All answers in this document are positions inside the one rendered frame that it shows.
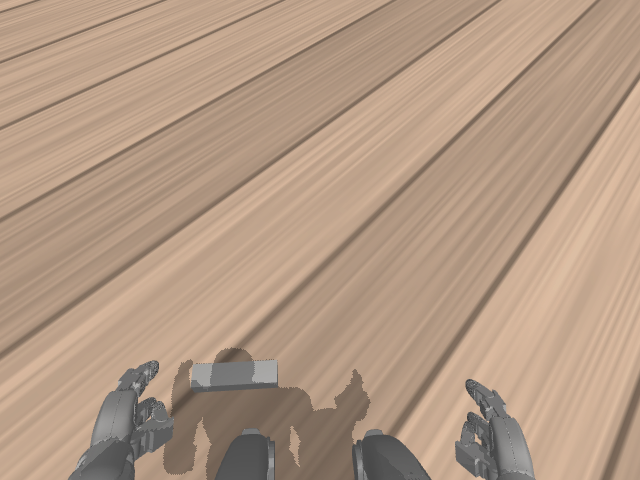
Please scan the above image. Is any carton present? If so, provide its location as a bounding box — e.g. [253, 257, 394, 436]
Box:
[190, 360, 278, 393]

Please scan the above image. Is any right robot hand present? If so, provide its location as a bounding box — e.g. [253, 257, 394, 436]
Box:
[455, 379, 535, 480]

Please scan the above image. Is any left robot hand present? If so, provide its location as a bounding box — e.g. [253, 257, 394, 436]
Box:
[90, 360, 174, 461]

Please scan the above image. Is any left robot arm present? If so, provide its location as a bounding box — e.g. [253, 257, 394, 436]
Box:
[68, 440, 135, 480]

